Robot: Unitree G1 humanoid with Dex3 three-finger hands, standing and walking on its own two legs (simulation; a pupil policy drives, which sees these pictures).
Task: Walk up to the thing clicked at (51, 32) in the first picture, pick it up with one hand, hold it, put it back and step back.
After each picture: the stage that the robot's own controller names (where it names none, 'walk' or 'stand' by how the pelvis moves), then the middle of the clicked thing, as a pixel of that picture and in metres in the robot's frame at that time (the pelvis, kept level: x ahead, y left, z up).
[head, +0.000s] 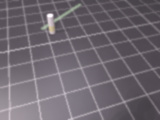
stand; (51, 24) +1.66 +0.31 -0.65
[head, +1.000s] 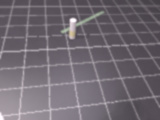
walk; (72, 29) +1.55 +0.08 -0.63
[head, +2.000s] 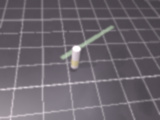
walk; (75, 57) +0.99 +0.02 -0.63
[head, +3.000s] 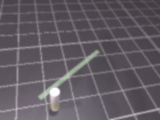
walk; (55, 100) +0.63 +0.12 -0.64
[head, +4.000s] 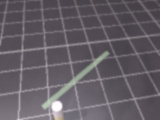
stand; (58, 112) +0.47 +0.15 -0.63
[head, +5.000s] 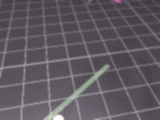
stand; out of the picture +0.45 +0.15 -0.66
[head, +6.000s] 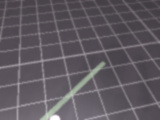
stand; out of the picture +0.43 +0.17 -0.66
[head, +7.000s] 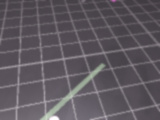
stand; out of the picture +0.43 +0.17 -0.66
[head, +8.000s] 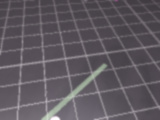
stand; out of the picture +0.42 +0.16 -0.66
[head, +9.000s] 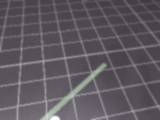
stand; out of the picture +0.42 +0.16 -0.66
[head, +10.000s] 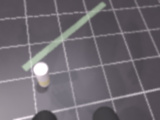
go down; (42, 76) +0.48 +0.15 -0.45
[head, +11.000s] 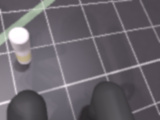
go down; (22, 48) +0.53 +0.19 -0.28
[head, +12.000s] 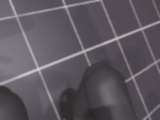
close in; out of the picture +0.51 +0.23 -0.19
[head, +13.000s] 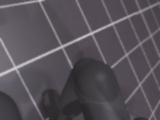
close; out of the picture +0.51 +0.26 -0.17
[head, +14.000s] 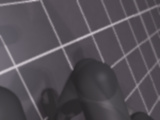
lift; out of the picture +0.45 +0.22 -0.17
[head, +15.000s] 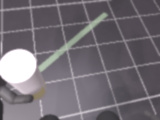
lift; (29, 81) +0.33 +0.15 +0.03
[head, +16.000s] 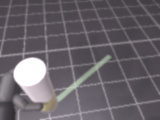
hold; (41, 91) +0.30 +0.13 +0.06
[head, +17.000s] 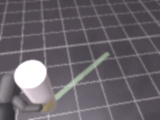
hold; (40, 92) +0.30 +0.13 +0.05
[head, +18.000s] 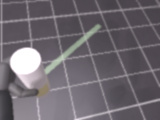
crouch; (35, 78) +0.36 +0.13 -0.01
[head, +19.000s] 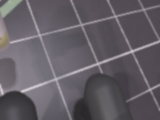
lower; out of the picture +0.50 +0.18 -0.04
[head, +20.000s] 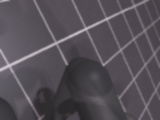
lower; out of the picture +0.47 +0.24 -0.18
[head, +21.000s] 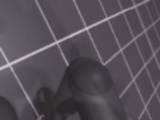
lower; out of the picture +0.47 +0.24 -0.18
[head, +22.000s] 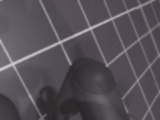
lower; out of the picture +0.47 +0.24 -0.18
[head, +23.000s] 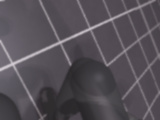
lower; out of the picture +0.46 +0.24 -0.18
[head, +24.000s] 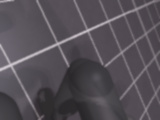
open; out of the picture +0.48 +0.22 -0.18
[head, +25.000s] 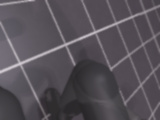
stand; out of the picture +0.47 +0.21 -0.19
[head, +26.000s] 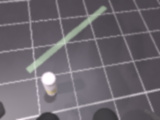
walk; (50, 85) +0.45 +0.13 -0.46
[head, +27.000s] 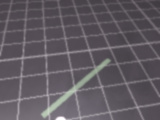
stand; out of the picture +0.40 +0.11 -0.60
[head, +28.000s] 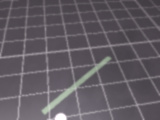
stand; out of the picture +0.41 +0.11 -0.60
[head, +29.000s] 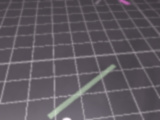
stand; out of the picture +0.43 +0.09 -0.65
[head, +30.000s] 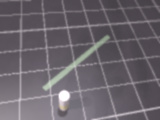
walk; (64, 101) +0.46 +0.05 -0.64
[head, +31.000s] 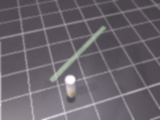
walk; (70, 87) +0.60 +0.07 -0.62
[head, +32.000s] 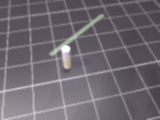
walk; (66, 57) +0.91 +0.11 -0.62
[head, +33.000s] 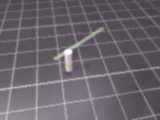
stand; (68, 60) +1.07 +0.11 -0.64
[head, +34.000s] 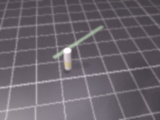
stand; (67, 59) +1.08 +0.11 -0.66
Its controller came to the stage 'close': yes
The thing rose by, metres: 0.68
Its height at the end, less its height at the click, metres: +0.00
